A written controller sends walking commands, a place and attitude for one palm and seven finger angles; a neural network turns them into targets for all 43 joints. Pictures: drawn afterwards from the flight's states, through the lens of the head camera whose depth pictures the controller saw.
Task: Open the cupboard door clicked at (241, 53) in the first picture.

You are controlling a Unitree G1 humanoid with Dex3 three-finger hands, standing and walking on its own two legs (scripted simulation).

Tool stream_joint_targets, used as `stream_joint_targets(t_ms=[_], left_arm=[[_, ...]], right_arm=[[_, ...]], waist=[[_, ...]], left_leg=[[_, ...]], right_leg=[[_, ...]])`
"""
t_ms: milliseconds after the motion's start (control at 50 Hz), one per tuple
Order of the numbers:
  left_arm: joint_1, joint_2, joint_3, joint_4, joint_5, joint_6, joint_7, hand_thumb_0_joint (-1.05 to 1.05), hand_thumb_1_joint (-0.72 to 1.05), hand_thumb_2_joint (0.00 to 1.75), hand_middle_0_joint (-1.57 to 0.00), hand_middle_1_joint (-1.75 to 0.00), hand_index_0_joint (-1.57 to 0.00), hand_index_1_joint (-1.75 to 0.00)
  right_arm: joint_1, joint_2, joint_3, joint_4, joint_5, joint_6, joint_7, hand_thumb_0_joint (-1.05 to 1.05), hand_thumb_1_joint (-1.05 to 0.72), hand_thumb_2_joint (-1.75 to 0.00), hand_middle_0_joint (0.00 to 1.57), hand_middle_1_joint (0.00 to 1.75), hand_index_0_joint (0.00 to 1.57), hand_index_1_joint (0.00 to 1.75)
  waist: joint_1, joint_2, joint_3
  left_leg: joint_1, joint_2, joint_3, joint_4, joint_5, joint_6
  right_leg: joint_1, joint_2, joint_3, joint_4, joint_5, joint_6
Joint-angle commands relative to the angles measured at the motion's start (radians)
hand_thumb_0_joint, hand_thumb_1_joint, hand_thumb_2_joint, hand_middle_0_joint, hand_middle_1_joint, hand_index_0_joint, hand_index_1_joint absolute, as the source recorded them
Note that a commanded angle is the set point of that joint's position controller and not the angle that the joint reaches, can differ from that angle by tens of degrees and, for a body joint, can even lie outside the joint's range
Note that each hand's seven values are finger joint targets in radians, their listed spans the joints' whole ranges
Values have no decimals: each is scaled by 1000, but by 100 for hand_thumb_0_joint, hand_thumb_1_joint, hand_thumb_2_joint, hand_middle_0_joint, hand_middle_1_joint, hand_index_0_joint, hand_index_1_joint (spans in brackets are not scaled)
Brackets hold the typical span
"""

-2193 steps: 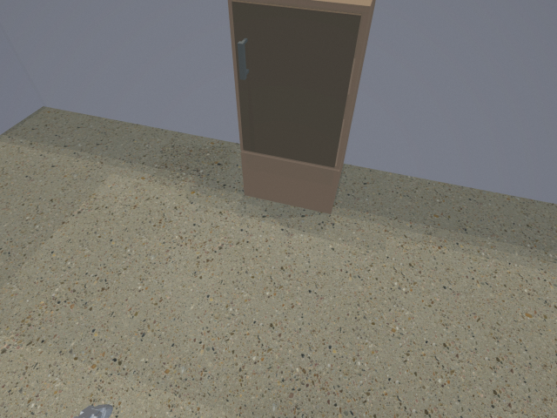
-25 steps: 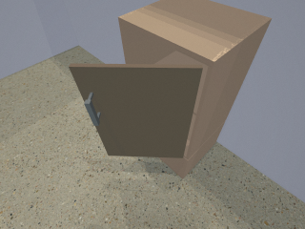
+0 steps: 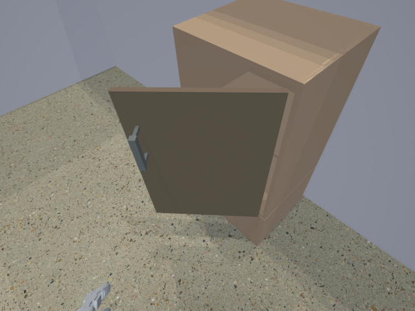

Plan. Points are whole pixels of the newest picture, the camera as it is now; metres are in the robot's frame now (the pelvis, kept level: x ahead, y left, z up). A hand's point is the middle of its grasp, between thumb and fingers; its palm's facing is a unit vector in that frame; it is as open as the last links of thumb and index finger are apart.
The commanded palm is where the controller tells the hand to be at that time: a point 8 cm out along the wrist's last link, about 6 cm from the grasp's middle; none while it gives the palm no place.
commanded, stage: raise the hand with hooked fingers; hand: left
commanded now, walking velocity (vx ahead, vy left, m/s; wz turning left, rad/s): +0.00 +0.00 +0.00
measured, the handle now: (140, 149) +0.51 +0.23 -0.03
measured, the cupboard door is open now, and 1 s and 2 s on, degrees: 42 42 42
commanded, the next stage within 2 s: move the hooked fingers beside the handle in 1.98 s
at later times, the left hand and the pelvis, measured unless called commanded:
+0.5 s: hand (100, 297) +0.15 +0.22 -0.04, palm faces +0.07 -1.00 -0.07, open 9.8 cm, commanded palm +0.14 +0.27 -0.05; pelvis -0.05 +0.02 -0.10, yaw +2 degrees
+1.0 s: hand (93, 269) +0.20 +0.25 -0.05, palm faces -0.04 -1.00 -0.05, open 12.7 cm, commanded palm +0.18 +0.32 -0.03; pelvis -0.04 +0.03 -0.08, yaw +1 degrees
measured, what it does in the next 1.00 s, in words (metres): lowers itself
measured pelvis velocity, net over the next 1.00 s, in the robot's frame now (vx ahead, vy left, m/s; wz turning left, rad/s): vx -0.04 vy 0.03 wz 0.02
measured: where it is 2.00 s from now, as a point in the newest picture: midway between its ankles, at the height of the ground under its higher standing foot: outside the picture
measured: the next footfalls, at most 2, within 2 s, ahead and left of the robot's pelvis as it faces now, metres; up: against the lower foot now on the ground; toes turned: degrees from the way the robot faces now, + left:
none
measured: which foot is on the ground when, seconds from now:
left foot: down 0.00-1.00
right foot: down 0.00-1.00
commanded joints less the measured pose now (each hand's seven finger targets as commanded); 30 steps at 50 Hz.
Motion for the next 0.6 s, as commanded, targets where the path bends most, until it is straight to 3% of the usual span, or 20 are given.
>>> stream_joint_targets(t_ms=[0,20,60,80,100,120,140,160,220,240,260,300,320,340,360,420,440,480,520,580], left_arm=[[-197,36,21,-350,-49,-203,-55,0,74,83,-21,-40,-21,-40],[-129,35,57,-247,-44,-246,-82,0,71,82,-21,-42,-21,-42],[73,-30,68,-157,-75,-368,-173,0,67,80,-22,-45,-22,-45],[137,-38,80,-166,-94,-437,-229,0,64,79,-22,-47,-22,-47],[189,-19,117,-178,-116,-506,-285,0,62,78,-22,-48,-22,-48],[249,25,180,-149,-124,-563,-346,0,60,77,-22,-50,-22,-50],[205,31,167,-185,-133,-623,-410,0,57,76,-22,-51,-22,-51],[181,87,220,-194,-130,-651,-438,0,55,75,-22,-53,-22,-53],[36,138,232,-351,-131,-610,-439,0,48,72,-23,-57,-23,-57],[-40,136,212,-446,-132,-598,-424,0,46,71,-23,-58,-23,-58],[-93,128,202,-501,-130,-596,-402,0,43,70,-23,-60,-23,-60],[-201,143,190,-698,-126,-617,-352,0,39,68,-24,-63,-24,-63],[-308,167,182,-809,-126,-629,-336,0,36,67,-24,-64,-24,-64],[-289,167,177,-852,-116,-634,-328,0,34,66,-24,-66,-24,-66],[-258,128,129,-851,-108,-632,-331,0,32,65,-24,-68,-24,-68],[-290,109,55,-789,-100,-583,-380,0,25,62,-25,-72,-25,-72],[-299,123,58,-744,-96,-549,-399,0,22,61,-25,-74,-25,-74],[-233,155,101,-623,-100,-447,-432,0,18,59,-25,-76,-25,-76],[-144,184,165,-499,-115,-324,-455,0,13,57,-25,-80,-25,-80],[-114,210,251,-598,-159,-214,-436,0,6,54,-26,-84,-26,-84]], right_arm=[[-144,-184,-69,-271,-5,-166,-15,0,-90,-90,20,30,20,30],[-145,-183,-78,-302,-10,-169,-3,0,-90,-90,20,30,20,30],[-180,-165,-89,-376,-21,-179,25,0,-90,-90,20,30,20,30],[-193,-164,-93,-411,-26,-182,43,0,-90,-90,20,30,20,30],[-204,-163,-101,-437,-28,-178,60,0,-90,-90,20,30,20,30],[-204,-166,-112,-460,-24,-168,83,0,-90,-90,20,30,20,30],[-223,-169,-108,-489,-27,-162,99,0,-90,-90,20,30,20,30],[-235,-171,-115,-513,-26,-152,102,0,-90,-90,20,30,20,30],[-258,-175,-112,-598,-20,-110,94,0,-90,-90,20,30,20,30],[-269,-176,-108,-637,-18,-103,91,0,-90,-90,20,30,20,30],[-261,-164,-102,-649,-15,-99,86,0,-90,-90,20,30,20,30],[-220,-160,-95,-657,-22,-96,69,0,-90,-90,20,30,20,30],[-204,-166,-87,-649,-31,-91,61,0,-90,-90,20,30,20,30],[-182,-165,-86,-639,-34,-90,51,0,-90,-90,20,30,20,30],[-171,-161,-78,-629,-32,-94,44,0,-90,-90,20,30,20,30],[-164,-183,-57,-598,-29,-103,30,0,-90,-90,20,30,20,30],[-163,-186,-56,-588,-24,-104,25,0,-90,-90,20,30,20,30],[-162,-195,-55,-590,-10,-101,16,0,-90,-90,20,30,20,30],[-178,-196,-52,-605,4,-83,10,0,-90,-90,20,30,20,30],[-218,-180,-50,-661,13,-57,10,0,-90,-90,20,30,20,30]], waist=[[-79,-263,-9],[-60,-269,21],[15,-365,-24],[41,-347,-68],[63,-323,-126],[95,-199,-183],[81,-130,-215],[82,-121,-253],[74,-49,-278],[60,1,-294],[44,-1,-293],[8,101,-350],[-25,86,-385],[-29,97,-440],[-49,87,-430],[-94,69,-370],[-95,61,-361],[-80,-15,-354],[-31,-51,-350],[28,-48,-449]], left_leg=[[-167,-34,-58,65,139,64],[-238,-49,-58,112,98,55],[-382,-61,-51,193,41,34],[-436,-69,-44,232,36,25],[-475,-76,-35,278,57,17],[-486,-86,-28,317,108,5],[-513,-91,-22,366,127,1],[-554,-92,-9,412,128,5],[-624,-94,-1,459,40,23],[-626,-88,-7,465,6,28],[-631,-80,-19,469,-77,32],[-577,-63,-49,495,-52,43],[-563,-53,-71,520,-28,47],[-532,-47,-80,534,15,49],[-530,-40,-87,543,35,48],[-570,-30,-120,562,-5,49],[-589,-30,-126,557,-42,47],[-636,-35,-136,529,-113,43],[-657,-46,-137,484,-127,39],[-598,-58,-121,426,-56,30]], right_leg=[[-195,-4,8,-14,32,35],[-254,-10,9,21,-34,30],[-298,-6,15,122,-100,22],[-293,-5,21,179,-75,15],[-268,-5,31,238,-7,8],[-237,-12,38,309,92,-11],[-264,-17,40,366,165,-18],[-290,-21,56,404,180,-19],[-377,-16,83,441,37,-15],[-416,-12,82,450,-21,-14],[-462,-11,89,433,-148,-10],[-504,4,70,474,-115,-15],[-528,13,63,505,-84,-12],[-525,14,65,506,-53,-15],[-542,16,55,509,-37,-14],[-610,28,33,516,-82,-11],[-619,28,27,510,-114,-7],[-595,28,20,483,-168,1],[-537,31,9,465,-180,-1],[-429,20,-5,446,-129,3]])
